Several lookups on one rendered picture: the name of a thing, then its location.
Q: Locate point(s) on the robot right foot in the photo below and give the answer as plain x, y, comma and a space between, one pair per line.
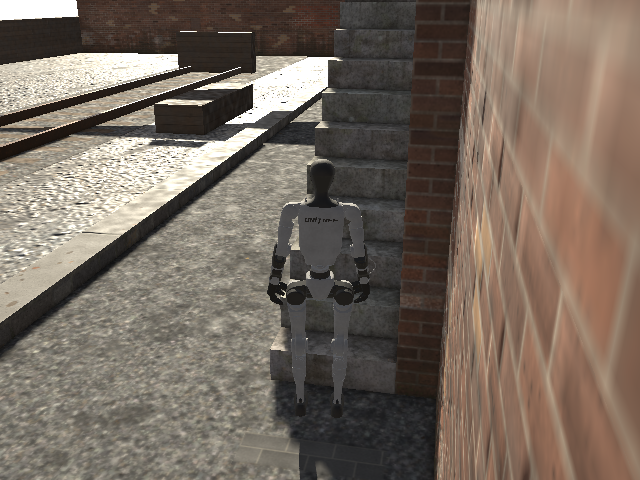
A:
336, 409

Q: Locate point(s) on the left robot forearm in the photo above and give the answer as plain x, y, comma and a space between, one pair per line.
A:
277, 267

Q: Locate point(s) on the left robot hand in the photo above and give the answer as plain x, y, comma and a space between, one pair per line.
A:
272, 289

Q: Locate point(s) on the robot left thigh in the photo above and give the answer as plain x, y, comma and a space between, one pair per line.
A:
296, 302

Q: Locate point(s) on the robot left upper arm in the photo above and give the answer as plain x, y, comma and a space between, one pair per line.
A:
289, 211

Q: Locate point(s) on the right robot hand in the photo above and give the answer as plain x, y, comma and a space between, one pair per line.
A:
365, 288

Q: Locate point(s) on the right robot forearm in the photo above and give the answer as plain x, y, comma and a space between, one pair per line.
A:
362, 269

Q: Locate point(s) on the robot right upper arm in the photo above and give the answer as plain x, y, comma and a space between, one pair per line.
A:
353, 214

